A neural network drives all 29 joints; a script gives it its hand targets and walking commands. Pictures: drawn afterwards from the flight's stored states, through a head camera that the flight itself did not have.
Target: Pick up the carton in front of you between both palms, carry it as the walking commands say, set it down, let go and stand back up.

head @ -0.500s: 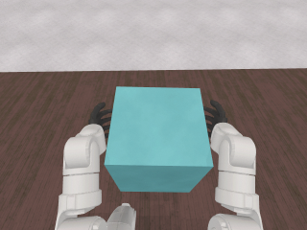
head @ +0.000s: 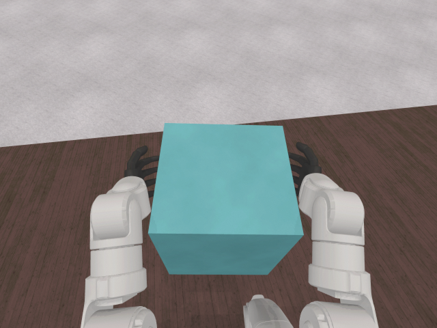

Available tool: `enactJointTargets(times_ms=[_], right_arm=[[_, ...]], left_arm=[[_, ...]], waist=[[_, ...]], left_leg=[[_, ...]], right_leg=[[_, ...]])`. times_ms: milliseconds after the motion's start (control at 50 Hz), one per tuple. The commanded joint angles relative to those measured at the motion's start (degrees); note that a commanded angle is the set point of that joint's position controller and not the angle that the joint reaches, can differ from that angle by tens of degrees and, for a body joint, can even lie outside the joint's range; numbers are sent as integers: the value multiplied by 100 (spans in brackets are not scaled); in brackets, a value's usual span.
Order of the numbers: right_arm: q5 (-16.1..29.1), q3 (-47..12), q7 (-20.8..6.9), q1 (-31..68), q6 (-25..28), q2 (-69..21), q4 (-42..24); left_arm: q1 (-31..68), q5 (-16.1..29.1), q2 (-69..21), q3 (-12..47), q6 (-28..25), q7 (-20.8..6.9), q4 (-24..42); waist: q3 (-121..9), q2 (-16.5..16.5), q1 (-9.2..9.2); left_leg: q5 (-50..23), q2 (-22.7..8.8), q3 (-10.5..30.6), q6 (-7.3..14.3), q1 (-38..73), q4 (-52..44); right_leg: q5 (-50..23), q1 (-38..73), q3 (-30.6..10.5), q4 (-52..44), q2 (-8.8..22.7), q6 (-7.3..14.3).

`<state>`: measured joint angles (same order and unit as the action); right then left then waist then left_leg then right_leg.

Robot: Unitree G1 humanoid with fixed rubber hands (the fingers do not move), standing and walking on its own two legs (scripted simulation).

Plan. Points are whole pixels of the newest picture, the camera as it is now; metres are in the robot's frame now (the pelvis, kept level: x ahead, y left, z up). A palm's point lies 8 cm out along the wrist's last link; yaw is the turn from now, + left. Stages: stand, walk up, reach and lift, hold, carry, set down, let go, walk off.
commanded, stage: carry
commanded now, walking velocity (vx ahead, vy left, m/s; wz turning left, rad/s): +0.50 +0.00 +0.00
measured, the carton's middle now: (221, 206) +0.33 -0.02 +0.02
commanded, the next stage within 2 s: none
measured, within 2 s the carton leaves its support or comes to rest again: neither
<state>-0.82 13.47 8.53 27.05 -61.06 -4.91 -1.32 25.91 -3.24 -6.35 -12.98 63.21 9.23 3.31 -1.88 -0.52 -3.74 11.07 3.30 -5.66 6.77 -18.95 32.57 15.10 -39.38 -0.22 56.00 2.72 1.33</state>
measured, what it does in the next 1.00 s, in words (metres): goes down: right foot 0.04 m lower, then left foot 0.05 m lower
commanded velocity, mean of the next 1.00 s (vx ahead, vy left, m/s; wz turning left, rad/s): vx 0.50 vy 0.00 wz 0.00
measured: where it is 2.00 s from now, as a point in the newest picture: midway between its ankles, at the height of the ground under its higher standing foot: (207, 161)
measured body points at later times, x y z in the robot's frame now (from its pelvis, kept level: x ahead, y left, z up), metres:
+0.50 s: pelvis +0.31 -0.05 -0.04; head +0.34 -0.05 +0.40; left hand +0.63 +0.13 +0.03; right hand +0.67 -0.17 +0.03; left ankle +0.36 +0.11 -0.71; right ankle +0.28 -0.09 -0.77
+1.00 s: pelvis +0.61 +0.00 -0.09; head +0.64 +0.01 +0.36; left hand +0.96 +0.14 -0.02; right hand +0.94 -0.17 -0.01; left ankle +0.59 +0.04 -0.82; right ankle +0.66 -0.15 -0.76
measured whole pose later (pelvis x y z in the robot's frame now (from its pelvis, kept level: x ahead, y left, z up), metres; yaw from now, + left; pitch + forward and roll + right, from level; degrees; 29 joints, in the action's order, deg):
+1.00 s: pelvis +0.61 +0.00 -0.09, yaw +0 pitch +5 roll -1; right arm -1.3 13.4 8.5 26.6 -60.7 -4.8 -0.1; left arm 25.8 -3.3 -6.3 -12.8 62.8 9.3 1.6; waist -2.3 -0.5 -3.4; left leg 10.4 3.5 -5.7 6.9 -20.2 33.4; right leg 17.2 -39.0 -0.3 58.5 2.6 1.3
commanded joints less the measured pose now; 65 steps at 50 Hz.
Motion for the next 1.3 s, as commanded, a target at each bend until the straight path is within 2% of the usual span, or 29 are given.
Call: enactJointTargets(times_ms=[0,120,160,200,220,240,260,280,300,340,380,500,620,660,700,720,740,760,780,820,880,960,1020,1140,1180,1220,1240,1260,1280], right_arm=[[1897,-4168,-817,3726,63,-5216,-692],[1692,-4033,-713,3178,-11,-4723,-557],[1609,-3967,-675,3059,-63,-4591,-396],[1534,-3860,-630,3056,-130,-4483,-250],[1493,-3803,-595,3119,-162,-4413,-194],[1482,-3727,-577,3180,-222,-4504,2],[1456,-3642,-540,3097,-269,-4483,77],[1433,-3700,-528,3220,-274,-4546,-147],[1409,-3679,-529,3550,-248,-4741,-308],[1279,-3606,-555,3728,-145,-5074,-342],[1178,-3648,-586,3671,-15,-5245,-331],[1091,-3836,-518,3143,152,-4977,-560],[1002,-3755,-493,2934,-52,-4384,-721],[906,-3584,-481,2810,-155,-4130,-581],[816,-3366,-448,2654,-240,-3879,-379],[790,-3232,-424,2612,-274,-3763,-255],[688,-3149,-378,2684,-283,-3594,-142],[871,-3209,-366,2656,-307,-3792,-49],[1034,-3298,-413,2917,-291,-4099,-173],[1408,-3641,-582,3635,-241,-4775,-408],[1813,-4031,-756,4199,-54,-5338,-577],[1880,-4139,-818,3882,84,-5375,-561],[1875,-4174,-808,3656,132,-5253,-632],[1712,-4064,-696,3184,29,-4717,-606],[1641,-3994,-652,3067,-40,-4561,-457],[1572,-3880,-600,3061,-126,-4432,-318],[1529,-3812,-564,3119,-168,-4350,-262],[1517,-3743,-543,3187,-233,-4430,-67],[1479,-3654,-507,3034,-276,-4387,-54]], left_arm=[[3735,1358,-4811,3838,-321,-449,700],[3452,1296,-4298,3805,-199,-423,786],[3285,1208,-4070,3651,-121,-413,653],[3007,1103,-3840,3430,-63,-388,475],[2944,1058,-3727,3308,-35,-388,395],[3057,969,-3529,3200,-13,-347,221],[3033,1042,-3586,3169,23,-324,80],[3019,1193,-3919,3305,-15,-354,141],[3403,1384,-4314,3469,-67,-424,333],[4340,1869,-4998,3936,-202,-603,683],[4734,2149,-5299,4204,-362,-747,871],[4120,2248,-5135,4362,-466,-820,896],[3662,2086,-4608,4192,-315,-722,742],[3559,2006,-4486,4104,-233,-675,530],[3618,1916,-4375,3981,-137,-634,343],[3650,1841,-4273,3847,-86,-603,264],[3646,1851,-4320,3766,-9,-572,99],[3654,1865,-4263,3717,31,-534,200],[3987,1850,-4415,3726,39,-501,321],[4129,1687,-4768,3582,-25,-504,301],[4052,1458,-5007,3572,-180,-517,278],[3772,1351,-4996,3727,-345,-477,424],[3673,1353,-4844,3835,-388,-452,639],[3439,1310,-4266,3803,-239,-415,822],[3275,1221,-4013,3645,-143,-396,707],[2991,1115,-3754,3414,-62,-362,537],[2936,1070,-3637,3292,-25,-358,470],[3009,978,-3424,3170,6,-318,295],[2994,1051,-3538,3206,33,-299,202]], waist=[[-2435,-538,-54],[-2043,-506,-289],[-1987,-583,-100],[-2327,-365,411],[-2692,255,461],[-3099,1272,479],[-3385,1517,772],[-3236,1350,875],[-2748,736,835],[-2273,209,596],[-2360,362,546],[-2471,641,754],[-2061,592,1079],[-2004,644,858],[-2293,397,370],[-2576,-177,304],[-3317,-1363,176],[-3551,-1397,-69],[-3018,-940,-102],[-2378,2,99],[-2330,-284,255],[-2486,-470,58],[-2456,-517,-59],[-2062,-497,-295],[-1990,-567,-119],[-2307,-378,384],[-2669,210,465],[-3080,1201,457],[-3468,1745,734]], left_leg=[[-3838,-1385,1539,354,2483,-550],[-3441,-958,1066,273,2674,-73],[-3509,-939,930,117,2367,447],[-3133,-801,521,-139,1513,1900],[-809,-651,389,-267,304,3004],[2296,21,409,-553,-1384,4095],[2635,202,672,-621,-2518,5199],[2351,-44,797,-499,-3076,5371],[1953,-222,814,-443,-3047,5046],[1454,-508,839,-456,-2425,4058],[1210,-556,710,-518,-2015,3455],[-563,-455,361,-512,-2360,1735],[-2217,-64,-31,-298,-1588,-473],[-2445,-44,-73,-151,-651,-904],[-2660,-266,-101,-139,1023,-1109],[-4195,-1231,789,-108,2321,-276],[-4765,-2679,3070,948,4084,388],[-2296,-2752,4125,1437,4207,-275],[-1202,-2382,3980,1267,3498,-631],[-1305,-2044,3198,905,2173,-813],[-1199,-1757,2514,602,1387,-1011],[-3125,-1643,1980,562,2072,-745],[-3810,-1383,1594,377,2496,-523],[-3486,-969,1138,299,2700,-52],[-3490,-941,994,139,2370,418],[-3240,-806,575,-122,1580,1802],[-1039,-667,444,-253,410,2909],[2201,-52,373,-527,-1245,3995],[2575,269,637,-609,-2426,5169]], right_leg=[[-920,-416,229,-712,-125,40],[-2314,297,636,-2758,-486,298],[-2655,1227,690,-3252,-570,444],[-2865,3028,689,-3400,-390,456],[-4320,4335,-189,-2611,522,496],[-5939,5833,-2121,-1969,1844,1189],[-4264,6414,-3150,-2262,2165,1958],[-1876,5996,-3584,-2803,1999,2071],[-1282,5205,-3230,-3048,1662,1800],[-1847,3860,-2279,-3150,1350,1415],[-1920,3496,-1865,-3263,1178,1320],[-4338,4377,-896,-2813,679,974],[-3664,4616,-473,-2268,281,781],[-3727,4250,-362,-1711,271,656],[-3257,3449,-7,-275,107,403],[-914,2171,106,820,-37,239],[1889,254,80,2347,-659,-106],[2026,-507,-107,3008,-685,-4],[1689,-738,-156,2886,-517,123],[1156,-448,-199,2052,-217,136],[809,73,-73,1028,-29,37],[-103,-364,88,106,-23,-29],[-899,-481,207,-666,-115,41],[-2241,194,597,-2672,-469,296],[-2611,1134,654,-3212,-566,442],[-2838,2896,701,-3428,-428,464],[-4121,4204,-110,-2709,419,487],[-6024,5725,-1951,-1904,1790,1150],[-3597,6232,-3387,-2478,2185,2006]])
